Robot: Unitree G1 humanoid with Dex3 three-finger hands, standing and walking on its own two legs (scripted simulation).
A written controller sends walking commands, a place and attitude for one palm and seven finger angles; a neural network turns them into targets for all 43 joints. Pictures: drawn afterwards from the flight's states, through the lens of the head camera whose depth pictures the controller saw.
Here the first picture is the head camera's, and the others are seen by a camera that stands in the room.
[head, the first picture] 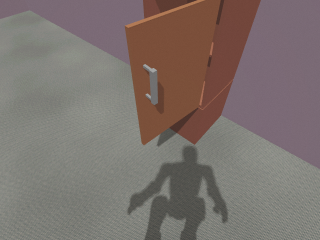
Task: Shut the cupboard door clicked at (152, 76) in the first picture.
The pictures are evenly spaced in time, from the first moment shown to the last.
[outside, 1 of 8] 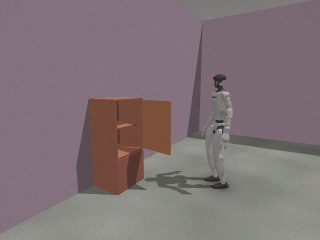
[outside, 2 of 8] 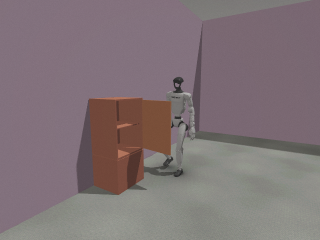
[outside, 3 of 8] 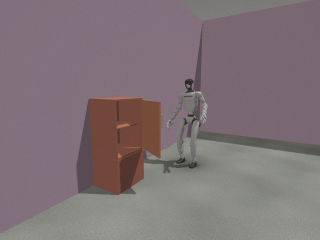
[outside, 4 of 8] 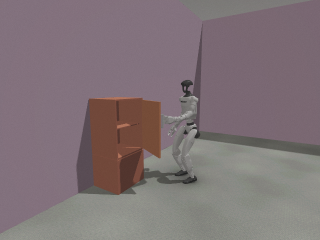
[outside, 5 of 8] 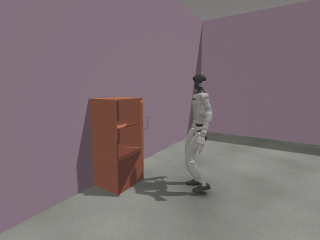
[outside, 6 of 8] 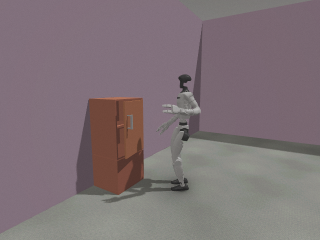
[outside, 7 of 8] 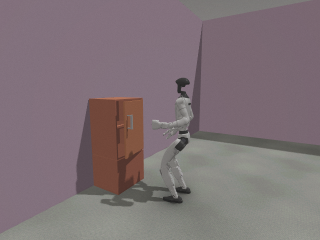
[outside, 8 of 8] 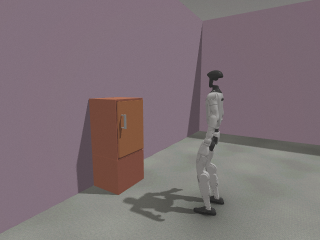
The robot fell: no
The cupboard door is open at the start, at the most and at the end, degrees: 82 82 0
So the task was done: yes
